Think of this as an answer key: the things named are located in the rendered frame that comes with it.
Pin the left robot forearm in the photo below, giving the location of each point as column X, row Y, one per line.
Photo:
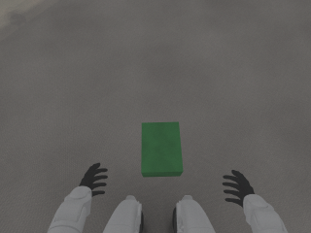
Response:
column 71, row 215

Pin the carton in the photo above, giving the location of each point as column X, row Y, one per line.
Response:
column 161, row 151

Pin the robot right hand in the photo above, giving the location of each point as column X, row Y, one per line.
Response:
column 242, row 185

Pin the robot right shin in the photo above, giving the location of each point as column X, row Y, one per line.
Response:
column 180, row 229

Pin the robot right thigh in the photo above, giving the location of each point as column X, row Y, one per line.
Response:
column 194, row 220

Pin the robot left hand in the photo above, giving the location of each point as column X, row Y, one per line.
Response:
column 89, row 179

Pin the right robot forearm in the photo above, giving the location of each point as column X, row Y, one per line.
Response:
column 261, row 215

